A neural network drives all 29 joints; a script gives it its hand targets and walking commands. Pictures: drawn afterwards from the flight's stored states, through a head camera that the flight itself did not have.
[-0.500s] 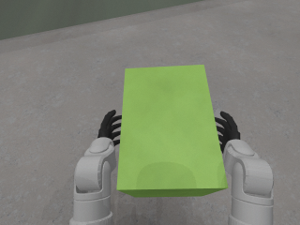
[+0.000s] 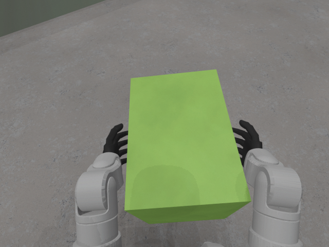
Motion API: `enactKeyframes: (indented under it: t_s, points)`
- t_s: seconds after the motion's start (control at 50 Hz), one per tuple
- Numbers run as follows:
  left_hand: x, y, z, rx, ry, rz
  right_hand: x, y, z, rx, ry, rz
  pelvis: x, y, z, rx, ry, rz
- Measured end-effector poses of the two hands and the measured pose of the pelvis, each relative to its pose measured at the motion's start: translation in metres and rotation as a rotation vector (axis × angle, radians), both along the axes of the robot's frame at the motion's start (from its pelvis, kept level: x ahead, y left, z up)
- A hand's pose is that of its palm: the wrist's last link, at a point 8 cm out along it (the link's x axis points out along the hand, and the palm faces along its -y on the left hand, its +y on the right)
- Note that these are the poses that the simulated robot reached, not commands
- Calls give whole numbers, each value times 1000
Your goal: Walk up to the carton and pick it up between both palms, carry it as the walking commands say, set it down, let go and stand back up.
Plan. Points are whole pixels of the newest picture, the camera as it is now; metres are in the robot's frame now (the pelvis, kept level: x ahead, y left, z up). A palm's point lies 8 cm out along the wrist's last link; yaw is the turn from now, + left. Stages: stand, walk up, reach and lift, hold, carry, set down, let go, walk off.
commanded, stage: carry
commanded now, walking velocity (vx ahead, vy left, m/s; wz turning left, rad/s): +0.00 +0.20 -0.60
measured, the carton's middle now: (180, 152) +0.33 +0.00 +0.03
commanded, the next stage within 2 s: none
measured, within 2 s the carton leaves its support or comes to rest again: neither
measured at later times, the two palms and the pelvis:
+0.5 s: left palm (110, 146) +0.31 +0.17 +0.08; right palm (245, 166) +0.26 -0.12 +0.10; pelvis +0.00 +0.07 +0.01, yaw -12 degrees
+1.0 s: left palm (155, 154) +0.29 +0.06 +0.09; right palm (297, 231) +0.15 -0.20 +0.07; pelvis -0.03 +0.07 +0.01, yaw -28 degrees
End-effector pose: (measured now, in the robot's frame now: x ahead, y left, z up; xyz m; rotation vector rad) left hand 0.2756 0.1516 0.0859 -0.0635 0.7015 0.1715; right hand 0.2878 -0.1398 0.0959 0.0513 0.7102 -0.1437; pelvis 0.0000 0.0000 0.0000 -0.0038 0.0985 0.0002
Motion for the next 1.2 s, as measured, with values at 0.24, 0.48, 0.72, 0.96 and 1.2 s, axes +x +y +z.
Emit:
enactKeyframes:
  t_s: [0.24, 0.48, 0.72, 0.96, 1.2]
  points:
    - [14, -27, -15, 35, 83, -148, -31, -26, -28, 35, 77, -146, -7, 18, 2, 36, -8, -127]
    - [31, 15, -10, -52, 33, -187, -27, 19, 1, -46, 24, -193, -1, 69, 7, -29, 19, -189]
    - [36, -22, -4, -50, 12, -326, -62, -8, 5, -43, 2, -333, -9, 77, 7, -26, 34, -338]
    - [13, -82, -3, 74, 52, -477, -124, -54, -25, 72, 40, -476, -28, 69, 7, 69, -28, -472]
    - [10, -86, 14, 79, 2, -579, -152, -45, -9, 78, -14, -583, -31, 98, 13, 83, -51, -570]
